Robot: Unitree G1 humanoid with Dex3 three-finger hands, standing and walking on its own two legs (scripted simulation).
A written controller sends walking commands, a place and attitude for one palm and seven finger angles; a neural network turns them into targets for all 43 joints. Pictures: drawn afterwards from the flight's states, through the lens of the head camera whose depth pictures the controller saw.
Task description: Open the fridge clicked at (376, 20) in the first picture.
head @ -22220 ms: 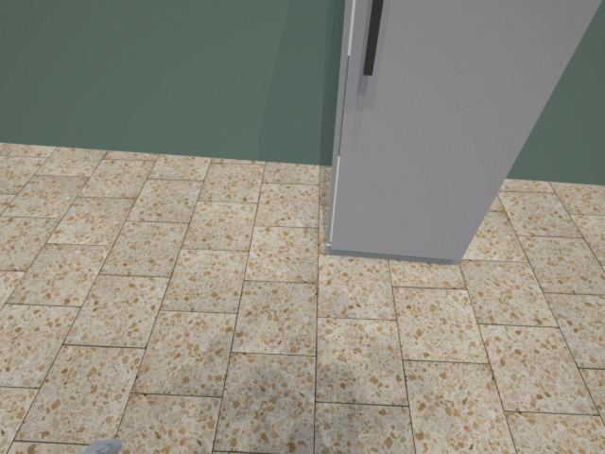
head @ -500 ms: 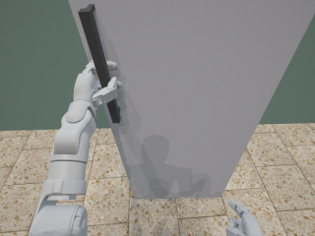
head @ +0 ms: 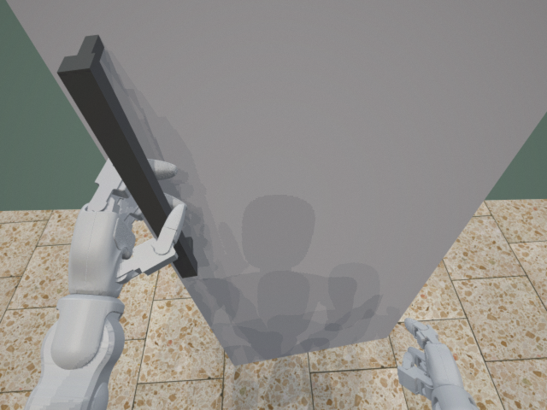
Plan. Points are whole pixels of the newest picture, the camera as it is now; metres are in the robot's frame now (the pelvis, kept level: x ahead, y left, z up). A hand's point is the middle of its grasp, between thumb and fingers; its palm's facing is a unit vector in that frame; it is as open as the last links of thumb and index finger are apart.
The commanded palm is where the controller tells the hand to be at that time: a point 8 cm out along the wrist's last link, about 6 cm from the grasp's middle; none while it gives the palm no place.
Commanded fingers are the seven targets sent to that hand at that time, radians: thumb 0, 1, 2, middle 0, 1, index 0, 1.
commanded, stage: walk backward, drawing the door open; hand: left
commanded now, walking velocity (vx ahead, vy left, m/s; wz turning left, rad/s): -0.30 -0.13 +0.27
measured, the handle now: (154, 188) +0.31 +0.15 +0.21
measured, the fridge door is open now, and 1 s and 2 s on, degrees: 10 21 58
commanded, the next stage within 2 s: none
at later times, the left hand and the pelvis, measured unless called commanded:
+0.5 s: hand (169, 243) +0.26 +0.13 +0.18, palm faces +0.27 -0.91 -0.31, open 7.3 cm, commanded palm +0.22 +0.18 +0.19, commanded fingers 0.00 0.90 0.90 -0.45 -1.40 -0.45 -1.40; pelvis +0.01 -0.04 -0.02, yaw +6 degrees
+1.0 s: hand (194, 313) +0.19 +0.08 +0.18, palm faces +0.46 -0.85 -0.25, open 7.0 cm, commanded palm +0.14 +0.12 +0.18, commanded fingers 0.00 0.90 0.90 -0.45 -1.40 -0.45 -1.40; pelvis -0.08 -0.15 -0.01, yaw +17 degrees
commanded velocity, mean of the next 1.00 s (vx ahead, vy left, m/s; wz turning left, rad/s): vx -0.26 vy -0.13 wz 0.34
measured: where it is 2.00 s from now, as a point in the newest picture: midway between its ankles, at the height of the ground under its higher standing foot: outside the picture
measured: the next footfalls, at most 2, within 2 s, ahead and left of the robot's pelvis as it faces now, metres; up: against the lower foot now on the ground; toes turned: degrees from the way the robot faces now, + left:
right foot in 0.10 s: +0.03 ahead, -0.08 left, +0.00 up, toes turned -2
left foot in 0.48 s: +0.06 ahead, +0.09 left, +0.00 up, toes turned +9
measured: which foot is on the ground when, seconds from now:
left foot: down 0.00-0.12, up 0.14-0.46, down 0.48-0.78, up 0.80-1.00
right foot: up 0.00-0.08, down 0.10-0.52, up 0.54-0.74, down 0.76-1.00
